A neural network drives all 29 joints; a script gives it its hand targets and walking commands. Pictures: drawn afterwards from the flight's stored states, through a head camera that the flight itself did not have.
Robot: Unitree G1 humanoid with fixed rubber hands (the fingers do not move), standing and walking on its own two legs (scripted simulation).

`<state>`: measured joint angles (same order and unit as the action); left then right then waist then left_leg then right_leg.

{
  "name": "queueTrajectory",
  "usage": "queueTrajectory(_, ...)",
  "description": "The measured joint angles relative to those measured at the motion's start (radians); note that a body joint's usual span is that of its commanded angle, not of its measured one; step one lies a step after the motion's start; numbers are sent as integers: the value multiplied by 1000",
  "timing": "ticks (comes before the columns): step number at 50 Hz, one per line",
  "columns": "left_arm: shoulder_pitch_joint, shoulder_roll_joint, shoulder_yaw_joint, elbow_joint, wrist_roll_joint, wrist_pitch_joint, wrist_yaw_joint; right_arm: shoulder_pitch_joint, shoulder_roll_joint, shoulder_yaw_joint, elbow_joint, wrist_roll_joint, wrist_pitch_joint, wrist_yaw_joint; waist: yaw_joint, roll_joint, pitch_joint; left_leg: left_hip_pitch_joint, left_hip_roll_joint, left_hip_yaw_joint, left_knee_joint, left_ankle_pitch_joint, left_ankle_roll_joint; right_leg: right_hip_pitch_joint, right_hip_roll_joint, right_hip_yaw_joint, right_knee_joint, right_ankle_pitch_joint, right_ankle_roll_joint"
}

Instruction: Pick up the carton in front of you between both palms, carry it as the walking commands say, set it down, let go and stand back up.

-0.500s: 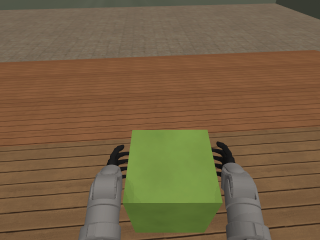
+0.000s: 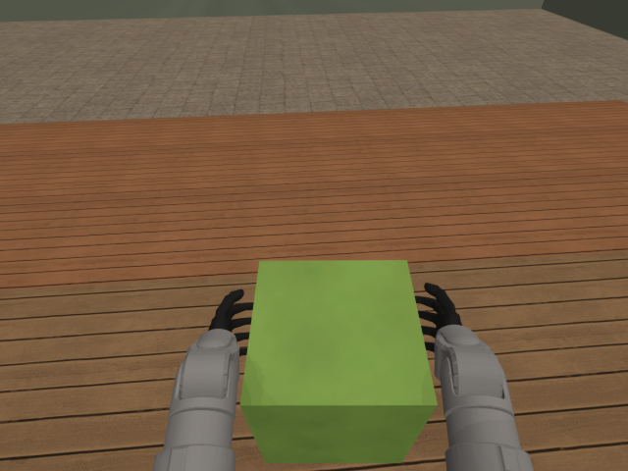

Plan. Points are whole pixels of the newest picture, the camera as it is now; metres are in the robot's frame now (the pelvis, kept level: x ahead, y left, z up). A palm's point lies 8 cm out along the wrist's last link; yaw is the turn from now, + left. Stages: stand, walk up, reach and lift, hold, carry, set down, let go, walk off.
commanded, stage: hold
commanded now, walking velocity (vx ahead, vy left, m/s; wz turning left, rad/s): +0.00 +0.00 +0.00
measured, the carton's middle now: (333, 366) +0.30 +0.00 -0.03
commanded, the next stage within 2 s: carry in 0.34 s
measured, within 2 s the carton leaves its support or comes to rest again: neither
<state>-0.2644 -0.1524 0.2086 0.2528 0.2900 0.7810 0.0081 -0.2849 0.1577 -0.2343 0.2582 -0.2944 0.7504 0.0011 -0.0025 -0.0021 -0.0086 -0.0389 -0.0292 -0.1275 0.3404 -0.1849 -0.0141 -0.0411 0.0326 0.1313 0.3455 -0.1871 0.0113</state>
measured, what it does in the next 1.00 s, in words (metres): walks ahead: left foot, then right foot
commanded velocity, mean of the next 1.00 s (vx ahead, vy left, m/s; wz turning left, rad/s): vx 0.35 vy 0.00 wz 0.00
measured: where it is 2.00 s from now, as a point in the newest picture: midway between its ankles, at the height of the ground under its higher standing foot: (335, 344)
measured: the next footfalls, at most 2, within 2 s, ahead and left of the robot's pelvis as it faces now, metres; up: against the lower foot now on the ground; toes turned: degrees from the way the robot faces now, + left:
left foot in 0.72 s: +0.12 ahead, +0.10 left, +0.00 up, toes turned +8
right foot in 0.98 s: +0.32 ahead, -0.13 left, +0.00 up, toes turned -11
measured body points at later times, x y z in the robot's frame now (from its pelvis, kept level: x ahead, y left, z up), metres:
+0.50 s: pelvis +0.01 +0.00 -0.01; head -0.03 -0.01 +0.44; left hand +0.31 +0.15 +0.05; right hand +0.31 -0.16 +0.05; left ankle +0.01 +0.13 -0.75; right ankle +0.01 -0.13 -0.74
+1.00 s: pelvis +0.22 -0.04 -0.02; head +0.22 -0.05 +0.43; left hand +0.51 +0.10 +0.07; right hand +0.50 -0.20 +0.07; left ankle +0.08 +0.09 -0.75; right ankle +0.28 -0.12 -0.75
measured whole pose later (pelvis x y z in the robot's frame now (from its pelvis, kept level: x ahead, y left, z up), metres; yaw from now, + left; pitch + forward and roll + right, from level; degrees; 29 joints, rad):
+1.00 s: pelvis +0.22 -0.04 -0.02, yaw +0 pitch +5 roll -1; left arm -0.16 -0.13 0.10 -0.38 0.10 1.23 0.09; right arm -0.17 0.13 -0.11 -0.40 -0.10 1.22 -0.10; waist -0.03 0.05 -0.11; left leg -0.09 0.10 0.13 0.48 -0.45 -0.05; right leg -0.43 -0.03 -0.22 0.50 -0.17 -0.04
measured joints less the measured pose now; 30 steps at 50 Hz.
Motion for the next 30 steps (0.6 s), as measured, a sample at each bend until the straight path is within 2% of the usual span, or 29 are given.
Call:
queueTrajectory(16, -21, -5, 18, 17, 8, -6, -2, -20, 5, -20, 17, -10, -5, 3, -1, -1, 3, -11, -2, 4, 11, 1, 1, -11, -1, 0, 12, 0, 2)
queueTrajectory(19, -15, -3, 13, 4, -2, -3, 3, -17, 4, -14, 6, -3, -3, 0, 5, 0, -40, -84, 2, 25, 68, -41, 1, -91, -8, -14, 78, -47, 4)
queueTrajectory(21, 2, 1, 0, -24, -19, 3, 9, -2, 0, 5, -21, 11, 4, -6, 9, 2, -70, -129, 13, 49, 103, -111, 4, -144, -21, -38, 129, -140, 6)
queueTrajectory(23, 16, 5, -13, -74, -43, 19, 17, 10, -3, 25, -69, 29, 22, -12, 14, 3, -87, -163, 23, 69, 119, -113, 2, -190, -33, -63, 166, -173, 1)
queueTrajectory(26, 40, 15, -39, -162, -86, 58, 32, 35, -8, 58, -163, 65, 67, -30, 16, 17, -108, -203, 48, 81, 158, -91, -5, -225, -38, -103, 192, -152, -7)
queueTrajectory(28, 51, 19, -56, -217, -113, 103, 43, 57, -14, 73, -232, 90, 115, -41, 14, 26, -126, -228, 66, 86, 207, -160, -5, -224, -38, -130, 181, -115, -7)
queueTrajectory(30, 51, 11, -77, -256, -128, 151, 60, 79, -31, 78, -295, 116, 166, -50, 9, 21, -143, -272, 75, 122, 294, -240, -2, -220, -45, -149, 174, -107, -10)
